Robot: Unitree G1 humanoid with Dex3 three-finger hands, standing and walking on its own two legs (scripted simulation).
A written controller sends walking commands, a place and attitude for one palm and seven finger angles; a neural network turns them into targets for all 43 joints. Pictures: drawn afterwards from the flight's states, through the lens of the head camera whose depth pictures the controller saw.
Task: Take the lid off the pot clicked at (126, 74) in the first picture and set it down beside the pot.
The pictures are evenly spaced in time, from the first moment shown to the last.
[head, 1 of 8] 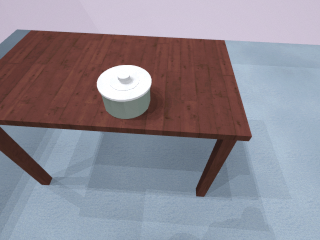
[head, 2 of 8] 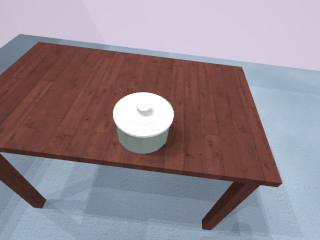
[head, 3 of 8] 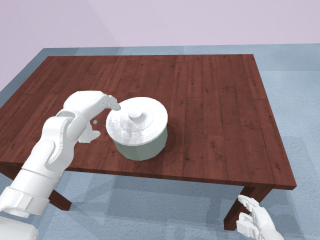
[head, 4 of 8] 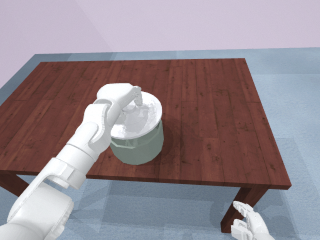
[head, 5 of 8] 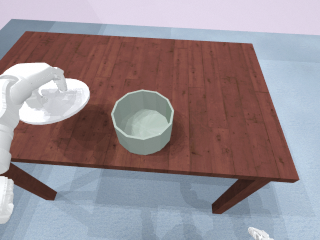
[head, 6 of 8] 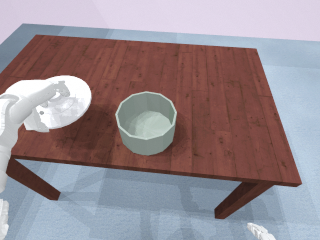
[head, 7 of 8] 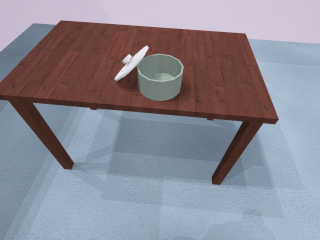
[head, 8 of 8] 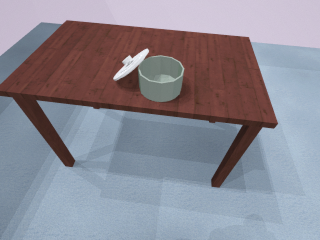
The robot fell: no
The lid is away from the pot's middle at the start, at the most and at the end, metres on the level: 0.00 0.26 0.14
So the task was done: no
